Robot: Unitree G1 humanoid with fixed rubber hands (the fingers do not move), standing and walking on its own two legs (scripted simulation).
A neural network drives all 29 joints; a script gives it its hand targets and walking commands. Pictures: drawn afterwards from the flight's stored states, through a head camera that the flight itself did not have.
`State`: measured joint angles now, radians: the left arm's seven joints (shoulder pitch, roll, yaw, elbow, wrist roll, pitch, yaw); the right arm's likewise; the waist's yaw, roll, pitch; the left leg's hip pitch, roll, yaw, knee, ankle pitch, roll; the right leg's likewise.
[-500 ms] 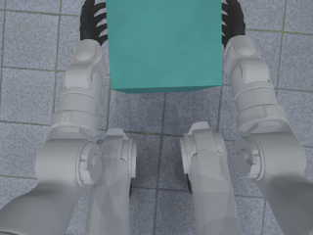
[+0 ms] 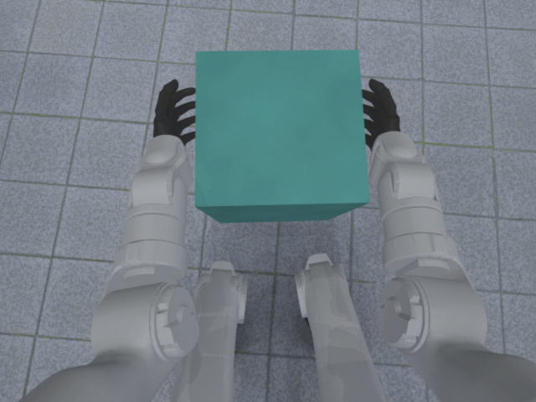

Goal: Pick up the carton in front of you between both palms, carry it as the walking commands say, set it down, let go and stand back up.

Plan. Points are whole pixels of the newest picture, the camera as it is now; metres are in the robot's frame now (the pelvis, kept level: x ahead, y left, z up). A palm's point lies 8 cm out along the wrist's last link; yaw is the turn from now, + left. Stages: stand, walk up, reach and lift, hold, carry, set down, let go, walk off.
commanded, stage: reach and lift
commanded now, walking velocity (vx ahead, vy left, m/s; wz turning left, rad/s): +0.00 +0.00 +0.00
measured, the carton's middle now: (275, 153) +0.47 -0.03 -0.13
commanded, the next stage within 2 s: none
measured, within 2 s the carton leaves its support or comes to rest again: neither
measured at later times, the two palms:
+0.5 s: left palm (105, 115) +0.43 +0.13 +0.11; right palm (441, 110) +0.42 -0.17 +0.10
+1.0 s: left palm out of the picture +0.39 +0.14 +0.26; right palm out of the picture +0.38 -0.16 +0.25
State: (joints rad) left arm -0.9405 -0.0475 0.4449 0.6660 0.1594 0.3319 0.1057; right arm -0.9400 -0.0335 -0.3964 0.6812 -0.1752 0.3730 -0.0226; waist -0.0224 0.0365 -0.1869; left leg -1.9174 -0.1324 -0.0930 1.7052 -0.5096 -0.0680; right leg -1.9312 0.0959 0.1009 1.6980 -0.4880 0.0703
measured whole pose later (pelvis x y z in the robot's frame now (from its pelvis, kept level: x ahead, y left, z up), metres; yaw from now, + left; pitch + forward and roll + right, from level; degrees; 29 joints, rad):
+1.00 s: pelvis +0.10 +0.00 +0.25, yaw -1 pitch +5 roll +0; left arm -0.24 -0.15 0.25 0.44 0.19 0.46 0.06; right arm -0.24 0.12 -0.23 0.44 -0.19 0.49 -0.03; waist -0.01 0.01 -0.13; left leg -0.36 -0.06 -0.15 0.58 -0.29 -0.01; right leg -0.37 0.05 0.15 0.57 -0.27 0.02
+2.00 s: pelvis +0.10 +0.00 +0.27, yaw -1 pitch -4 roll +0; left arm -0.25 -0.15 0.23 0.29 0.26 0.67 0.01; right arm -0.23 0.15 -0.21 0.28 -0.26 0.70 0.00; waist 0.00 0.00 -0.01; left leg -0.09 -0.04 -0.14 0.39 -0.22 -0.01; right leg -0.11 0.04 0.14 0.38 -0.20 0.01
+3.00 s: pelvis +0.20 +0.00 +0.25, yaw +1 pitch +5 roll -2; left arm -0.14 -0.13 0.08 -0.28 0.09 1.05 0.09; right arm -0.09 0.13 -0.11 -0.34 -0.09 1.08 -0.10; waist -0.01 0.03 -0.19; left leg -0.30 0.06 0.04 0.73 -0.46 0.00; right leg -0.29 -0.02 -0.17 0.50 -0.27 -0.03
